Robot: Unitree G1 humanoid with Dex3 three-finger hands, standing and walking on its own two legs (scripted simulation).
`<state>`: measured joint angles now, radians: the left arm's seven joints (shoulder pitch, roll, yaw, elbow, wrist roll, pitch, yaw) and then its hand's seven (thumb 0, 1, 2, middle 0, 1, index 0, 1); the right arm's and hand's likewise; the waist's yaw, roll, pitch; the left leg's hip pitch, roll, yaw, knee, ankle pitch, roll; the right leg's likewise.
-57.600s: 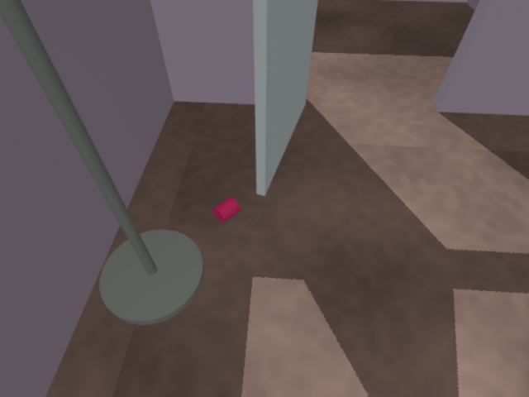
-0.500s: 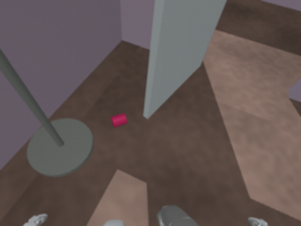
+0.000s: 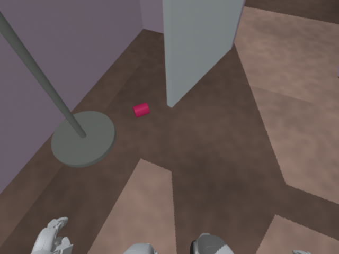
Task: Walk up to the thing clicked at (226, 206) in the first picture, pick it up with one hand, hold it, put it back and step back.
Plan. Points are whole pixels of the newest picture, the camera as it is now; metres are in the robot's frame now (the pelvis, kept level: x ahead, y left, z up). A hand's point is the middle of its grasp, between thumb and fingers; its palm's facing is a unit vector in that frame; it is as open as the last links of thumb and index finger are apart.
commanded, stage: step back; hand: left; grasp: from above
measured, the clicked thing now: (141, 110) +1.03 +0.22 -0.71
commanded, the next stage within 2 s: stand in 1.28 s
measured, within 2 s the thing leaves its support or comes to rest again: neither
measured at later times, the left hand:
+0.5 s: hand out of the picture -0.09 +0.23 -0.13, palm faces -0.02 -0.91 -0.41, open 7.4 cm
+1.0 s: hand out of the picture -0.03 +0.24 -0.14, palm faces -0.01 -0.92 -0.40, open 7.4 cm
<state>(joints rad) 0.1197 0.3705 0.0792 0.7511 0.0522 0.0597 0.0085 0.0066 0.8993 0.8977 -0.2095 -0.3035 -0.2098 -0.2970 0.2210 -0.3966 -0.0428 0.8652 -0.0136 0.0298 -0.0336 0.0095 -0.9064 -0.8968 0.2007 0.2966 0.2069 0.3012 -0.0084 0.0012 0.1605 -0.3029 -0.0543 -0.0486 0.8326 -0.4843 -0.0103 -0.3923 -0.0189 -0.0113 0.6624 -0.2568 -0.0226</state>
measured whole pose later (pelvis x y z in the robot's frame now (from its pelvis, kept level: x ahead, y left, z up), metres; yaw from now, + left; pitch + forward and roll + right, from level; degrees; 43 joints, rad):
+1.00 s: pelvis -0.11 -0.03 +0.00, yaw +0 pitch -3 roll -1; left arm 0.18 0.37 0.06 0.99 0.03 -0.04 0.00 0.01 0.90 0.90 -0.21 -0.30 -0.21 -0.30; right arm 0.21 -0.37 -0.05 0.98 -0.01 0.01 0.01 0.01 -0.90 -0.90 0.20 0.30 0.21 0.30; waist -0.01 0.03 0.08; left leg -0.26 0.02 -0.06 0.68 -0.39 -0.01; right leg -0.25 0.01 -0.04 0.59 -0.28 -0.01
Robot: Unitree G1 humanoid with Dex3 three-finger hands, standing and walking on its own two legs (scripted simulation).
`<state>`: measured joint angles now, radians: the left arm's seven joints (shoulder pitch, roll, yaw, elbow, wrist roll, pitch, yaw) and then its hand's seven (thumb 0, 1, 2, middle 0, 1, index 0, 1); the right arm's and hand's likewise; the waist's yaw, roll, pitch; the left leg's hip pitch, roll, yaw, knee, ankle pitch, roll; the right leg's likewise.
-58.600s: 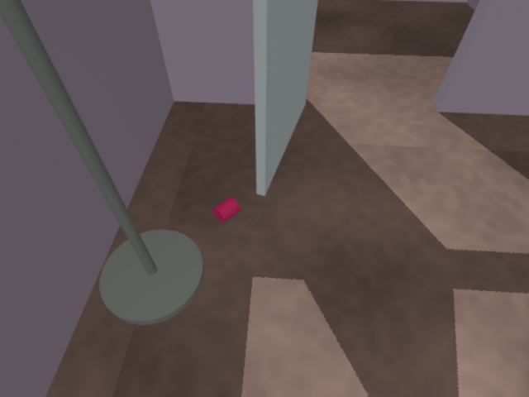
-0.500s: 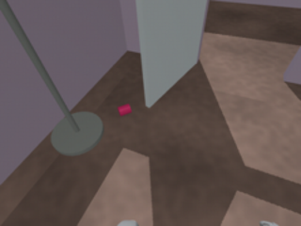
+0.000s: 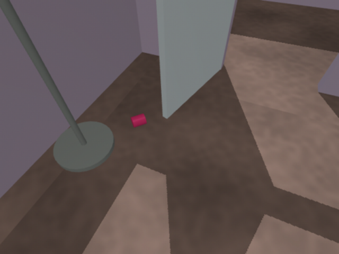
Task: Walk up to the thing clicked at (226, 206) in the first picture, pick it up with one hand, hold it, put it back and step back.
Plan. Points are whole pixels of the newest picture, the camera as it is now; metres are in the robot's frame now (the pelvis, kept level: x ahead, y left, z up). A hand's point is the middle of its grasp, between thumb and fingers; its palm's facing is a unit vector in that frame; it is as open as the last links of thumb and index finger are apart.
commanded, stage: step back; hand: left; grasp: from above
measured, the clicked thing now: (138, 120) +1.14 +0.25 -0.72
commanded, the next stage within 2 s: stand in 0.28 s
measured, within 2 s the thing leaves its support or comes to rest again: neither
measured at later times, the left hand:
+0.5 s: hand out of the picture +0.14 +0.28 -0.14, palm faces -0.01 -0.95 -0.32, open 7.4 cm
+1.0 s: hand out of the picture +0.06 +0.27 -0.14, palm faces -0.03 -0.94 -0.34, open 7.4 cm
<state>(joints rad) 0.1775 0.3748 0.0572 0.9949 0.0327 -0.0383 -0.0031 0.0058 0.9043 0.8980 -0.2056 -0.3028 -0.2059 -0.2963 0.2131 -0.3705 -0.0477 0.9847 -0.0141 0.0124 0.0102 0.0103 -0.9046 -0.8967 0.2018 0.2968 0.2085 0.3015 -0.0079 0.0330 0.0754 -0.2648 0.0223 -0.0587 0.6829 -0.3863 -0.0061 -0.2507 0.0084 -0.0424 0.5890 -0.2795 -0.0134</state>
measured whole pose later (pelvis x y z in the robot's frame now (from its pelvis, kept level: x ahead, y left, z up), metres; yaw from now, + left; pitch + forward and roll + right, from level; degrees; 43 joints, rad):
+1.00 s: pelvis +0.01 +0.02 +0.02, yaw +0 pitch -2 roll +0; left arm 0.14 0.35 0.00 1.17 0.01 -0.01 -0.01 0.01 0.90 0.90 -0.21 -0.30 -0.21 -0.30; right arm 0.11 -0.35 -0.01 1.16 -0.01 -0.01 0.02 0.01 -0.91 -0.90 0.20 0.30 0.21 0.30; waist 0.00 0.00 0.06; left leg -0.11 0.00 0.00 0.31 -0.16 -0.01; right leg -0.12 -0.04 -0.02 0.32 -0.16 0.02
